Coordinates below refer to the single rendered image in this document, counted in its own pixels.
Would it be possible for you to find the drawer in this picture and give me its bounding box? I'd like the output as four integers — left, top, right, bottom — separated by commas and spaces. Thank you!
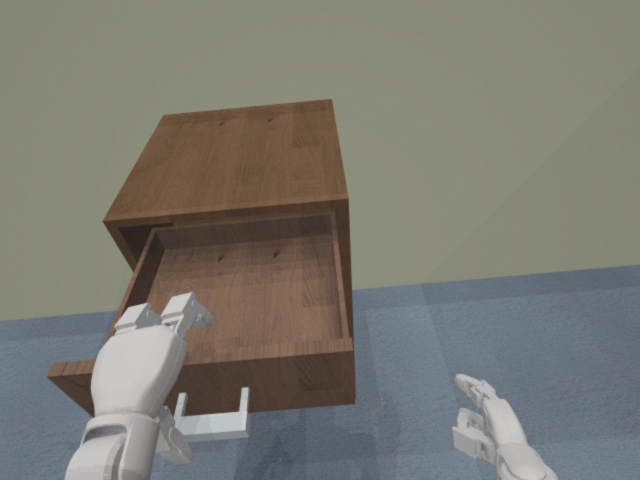
47, 212, 355, 418

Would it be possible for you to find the handle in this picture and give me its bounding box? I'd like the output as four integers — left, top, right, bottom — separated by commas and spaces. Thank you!
173, 387, 251, 442

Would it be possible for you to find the robot left forearm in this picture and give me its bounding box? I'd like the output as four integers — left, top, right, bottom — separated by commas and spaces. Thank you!
65, 411, 160, 480

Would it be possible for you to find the robot right hand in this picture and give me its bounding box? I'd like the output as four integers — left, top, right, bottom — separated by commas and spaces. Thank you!
452, 374, 529, 469

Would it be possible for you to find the cabinet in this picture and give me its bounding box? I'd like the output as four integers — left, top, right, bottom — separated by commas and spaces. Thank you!
103, 99, 356, 398

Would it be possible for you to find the robot right forearm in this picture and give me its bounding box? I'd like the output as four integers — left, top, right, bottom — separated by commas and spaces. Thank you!
495, 443, 558, 480

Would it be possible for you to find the robot left hand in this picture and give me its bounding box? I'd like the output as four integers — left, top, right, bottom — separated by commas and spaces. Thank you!
91, 292, 213, 464

